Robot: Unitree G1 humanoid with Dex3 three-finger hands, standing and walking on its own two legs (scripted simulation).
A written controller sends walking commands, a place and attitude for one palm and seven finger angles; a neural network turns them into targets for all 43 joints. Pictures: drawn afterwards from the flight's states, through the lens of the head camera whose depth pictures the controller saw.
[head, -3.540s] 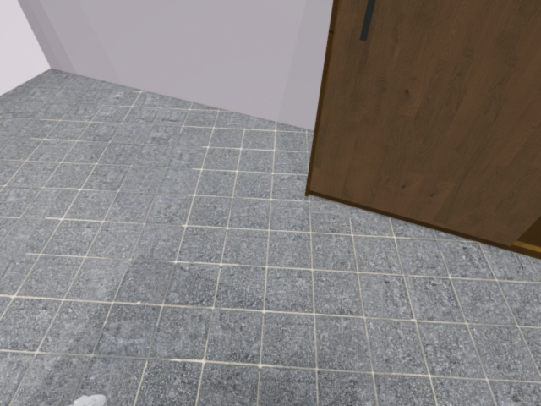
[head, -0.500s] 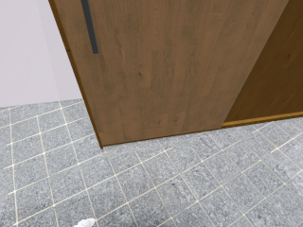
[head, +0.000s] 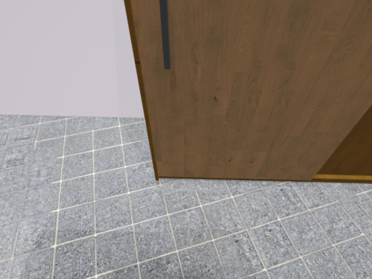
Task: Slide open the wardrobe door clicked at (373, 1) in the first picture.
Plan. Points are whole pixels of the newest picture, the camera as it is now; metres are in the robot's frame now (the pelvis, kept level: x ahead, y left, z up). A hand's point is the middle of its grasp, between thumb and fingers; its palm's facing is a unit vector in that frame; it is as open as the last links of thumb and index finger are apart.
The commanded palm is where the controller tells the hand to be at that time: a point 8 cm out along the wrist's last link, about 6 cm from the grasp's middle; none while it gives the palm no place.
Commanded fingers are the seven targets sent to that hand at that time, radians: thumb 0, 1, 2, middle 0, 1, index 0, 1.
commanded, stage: take the last steps up to it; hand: left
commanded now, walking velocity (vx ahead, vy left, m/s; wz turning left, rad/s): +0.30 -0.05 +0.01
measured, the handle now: (166, 32) +0.77 +0.12 +0.17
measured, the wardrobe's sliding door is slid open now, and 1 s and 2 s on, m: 0.00 0.00 0.00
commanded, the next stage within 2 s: come to a stop and stand still in 0.88 s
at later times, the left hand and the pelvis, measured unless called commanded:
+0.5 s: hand out of the picture +0.09 +0.14 -0.17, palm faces +0.09 -0.97 -0.21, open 7.4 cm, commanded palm none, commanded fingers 0.00 0.90 0.90 -0.20 -0.30 -0.20 -0.30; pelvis +0.09 -0.04 +0.00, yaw +1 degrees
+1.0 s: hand (130, 228) +0.28 +0.18 -0.17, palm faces +0.05 -0.99 -0.16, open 7.4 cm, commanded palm none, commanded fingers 0.00 0.90 0.90 -0.20 -0.30 -0.20 -0.30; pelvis +0.26 +0.01 +0.01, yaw +0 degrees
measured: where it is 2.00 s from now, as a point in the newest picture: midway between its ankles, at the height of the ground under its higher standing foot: (190, 277)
